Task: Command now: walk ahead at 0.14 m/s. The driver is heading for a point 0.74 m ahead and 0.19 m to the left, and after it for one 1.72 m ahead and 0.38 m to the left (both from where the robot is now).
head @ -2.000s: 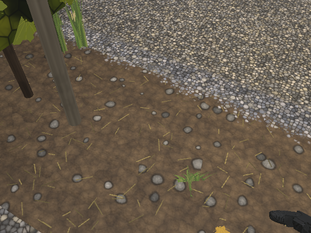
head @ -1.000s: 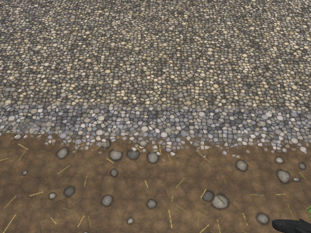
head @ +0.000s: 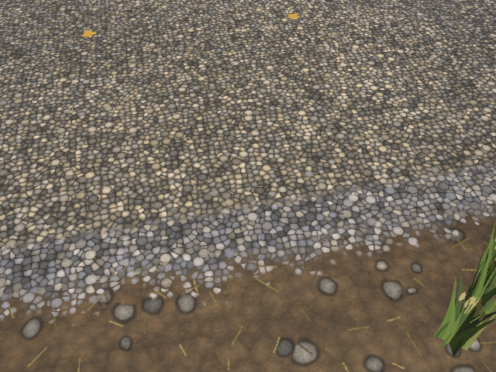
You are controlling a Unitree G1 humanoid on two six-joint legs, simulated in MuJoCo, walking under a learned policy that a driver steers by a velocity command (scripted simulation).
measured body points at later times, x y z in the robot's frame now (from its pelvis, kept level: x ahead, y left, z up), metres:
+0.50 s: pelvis +0.15 +0.07 +0.01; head +0.16 +0.09 +0.46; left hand +0.31 +0.33 -0.11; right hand +0.11 -0.18 -0.12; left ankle +0.06 +0.14 -0.73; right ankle +0.28 -0.11 -0.67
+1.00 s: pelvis +0.43 +0.03 +0.01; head +0.44 +0.04 +0.46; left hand +0.44 +0.30 -0.13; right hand +0.57 -0.23 -0.11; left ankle +0.52 +0.22 -0.66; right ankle +0.42 -0.05 -0.73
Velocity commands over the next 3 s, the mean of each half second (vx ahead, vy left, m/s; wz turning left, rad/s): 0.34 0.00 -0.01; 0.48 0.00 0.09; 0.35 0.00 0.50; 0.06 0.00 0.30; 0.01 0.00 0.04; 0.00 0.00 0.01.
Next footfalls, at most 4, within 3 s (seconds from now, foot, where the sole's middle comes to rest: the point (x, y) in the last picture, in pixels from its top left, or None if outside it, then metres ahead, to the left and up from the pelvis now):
0.72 right None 0.46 -0.05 -0.77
1.26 left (181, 303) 0.73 0.23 -0.77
1.76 right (240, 259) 0.88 0.05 -0.77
2.06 left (168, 311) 0.71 0.26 -0.77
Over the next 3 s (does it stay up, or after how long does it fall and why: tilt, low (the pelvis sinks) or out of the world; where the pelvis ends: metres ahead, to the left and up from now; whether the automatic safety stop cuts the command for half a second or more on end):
stays up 0.75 0.15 0.00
